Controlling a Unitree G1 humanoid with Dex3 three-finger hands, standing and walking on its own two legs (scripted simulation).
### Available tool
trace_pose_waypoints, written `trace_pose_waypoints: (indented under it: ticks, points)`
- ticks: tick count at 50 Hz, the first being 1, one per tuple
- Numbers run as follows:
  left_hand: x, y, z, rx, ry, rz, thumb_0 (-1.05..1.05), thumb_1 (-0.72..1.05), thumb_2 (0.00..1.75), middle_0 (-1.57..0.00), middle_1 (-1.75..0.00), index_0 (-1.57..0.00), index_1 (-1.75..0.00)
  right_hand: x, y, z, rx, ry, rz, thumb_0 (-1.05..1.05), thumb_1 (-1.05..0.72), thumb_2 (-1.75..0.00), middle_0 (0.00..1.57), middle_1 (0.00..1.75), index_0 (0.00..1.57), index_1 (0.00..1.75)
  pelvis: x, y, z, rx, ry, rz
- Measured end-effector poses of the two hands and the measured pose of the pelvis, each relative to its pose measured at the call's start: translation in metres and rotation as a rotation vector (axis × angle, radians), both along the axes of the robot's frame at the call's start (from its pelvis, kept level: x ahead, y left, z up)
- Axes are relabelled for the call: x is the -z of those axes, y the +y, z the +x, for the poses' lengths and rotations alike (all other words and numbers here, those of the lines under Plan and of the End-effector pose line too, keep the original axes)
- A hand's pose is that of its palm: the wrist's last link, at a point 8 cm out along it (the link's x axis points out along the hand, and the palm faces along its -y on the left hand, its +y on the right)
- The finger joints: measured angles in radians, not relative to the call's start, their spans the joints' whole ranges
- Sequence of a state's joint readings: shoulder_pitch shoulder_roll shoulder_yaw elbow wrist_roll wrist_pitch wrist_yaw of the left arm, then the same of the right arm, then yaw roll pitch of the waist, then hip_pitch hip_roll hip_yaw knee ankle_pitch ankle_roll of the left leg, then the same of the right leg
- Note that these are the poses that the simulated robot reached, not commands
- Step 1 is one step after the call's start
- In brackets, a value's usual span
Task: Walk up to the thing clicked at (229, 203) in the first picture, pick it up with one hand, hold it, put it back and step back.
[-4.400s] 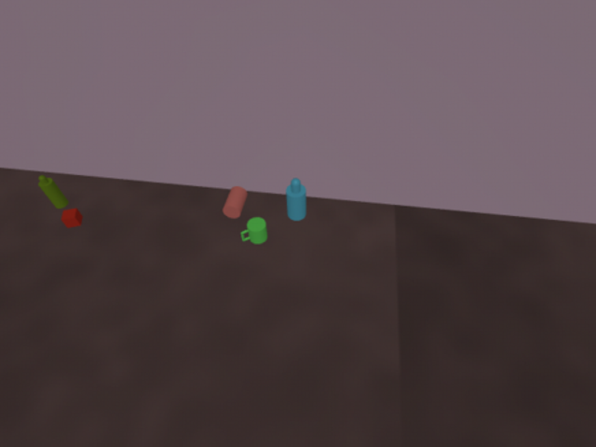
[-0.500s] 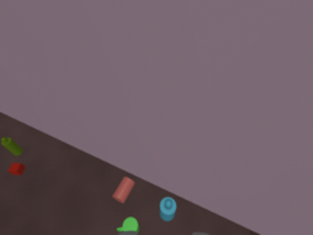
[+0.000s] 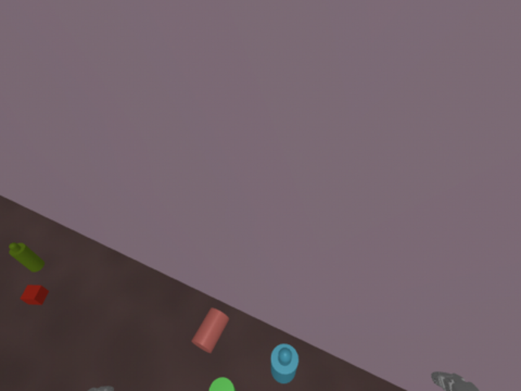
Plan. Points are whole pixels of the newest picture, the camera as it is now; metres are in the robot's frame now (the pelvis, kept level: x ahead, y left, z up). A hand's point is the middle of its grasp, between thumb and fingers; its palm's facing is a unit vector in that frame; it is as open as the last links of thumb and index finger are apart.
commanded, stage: walk up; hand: left
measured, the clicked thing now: (210, 329) +0.43 +0.23 -0.74
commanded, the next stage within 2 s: stand in 0.76 s
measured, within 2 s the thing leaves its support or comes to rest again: neither
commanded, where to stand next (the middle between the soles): +0.02 +0.00 m, yaw -2 degrees
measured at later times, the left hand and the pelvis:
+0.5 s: hand out of the picture +0.09 +0.26 -0.15, palm faces -0.04 -0.94 -0.34, open 7.4 cm; pelvis +0.01 +0.01 +0.00, yaw -1 degrees
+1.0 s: hand out of the picture +0.09 +0.26 -0.15, palm faces -0.03 -0.94 -0.34, open 7.4 cm; pelvis +0.01 +0.01 +0.01, yaw +0 degrees
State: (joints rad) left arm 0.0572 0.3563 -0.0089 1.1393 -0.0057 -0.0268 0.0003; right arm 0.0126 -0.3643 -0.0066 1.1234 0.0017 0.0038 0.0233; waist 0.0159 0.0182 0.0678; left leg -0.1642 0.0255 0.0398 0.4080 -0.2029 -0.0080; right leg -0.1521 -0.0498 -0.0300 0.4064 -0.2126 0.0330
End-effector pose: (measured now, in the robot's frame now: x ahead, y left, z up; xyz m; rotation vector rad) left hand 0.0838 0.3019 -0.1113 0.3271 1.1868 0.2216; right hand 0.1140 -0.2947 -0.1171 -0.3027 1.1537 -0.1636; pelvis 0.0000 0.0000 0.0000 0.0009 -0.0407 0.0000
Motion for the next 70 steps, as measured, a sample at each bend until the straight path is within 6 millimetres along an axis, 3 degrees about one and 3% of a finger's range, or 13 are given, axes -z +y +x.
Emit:
trace_pose_waypoints:
  ticks: [8, 21, 48, 70]
  points:
    - [-0.001, 0.000, 0.011, 0.021, 0.005, -0.009, 0.01, 0.90, 0.89, -0.20, -0.30, -0.20, -0.30, 0.000, -0.002, -0.023, 0.040, 0.053, -0.007, 0.01, -0.90, -0.89, 0.21, 0.30, 0.20, 0.30, -0.003, 0.004, 0.002, 0.009, 0.001, 0.001]
    - [0.003, 0.002, 0.007, 0.026, 0.040, -0.019, 0.01, 0.90, 0.89, -0.20, -0.30, -0.20, -0.30, 0.002, 0.002, -0.052, 0.079, 0.111, -0.010, 0.01, -0.90, -0.89, 0.21, 0.30, 0.20, 0.30, -0.004, 0.009, 0.005, 0.017, 0.000, 0.002]
    - [0.004, 0.002, 0.001, 0.007, 0.053, -0.023, 0.01, 0.90, 0.89, -0.20, -0.30, -0.20, -0.30, -0.003, 0.007, -0.023, 0.037, 0.050, -0.011, 0.01, -0.90, -0.89, 0.21, 0.30, 0.20, 0.30, -0.005, 0.008, 0.011, 0.008, 0.005, 0.001]
    - [0.003, -0.005, -0.003, 0.002, 0.051, -0.025, 0.01, 0.90, 0.89, -0.20, -0.30, -0.20, -0.30, -0.003, -0.001, -0.027, 0.035, 0.065, -0.017, 0.01, -0.90, -0.89, 0.21, 0.30, 0.20, 0.30, -0.005, 0.001, 0.012, -0.001, 0.002, -0.003]
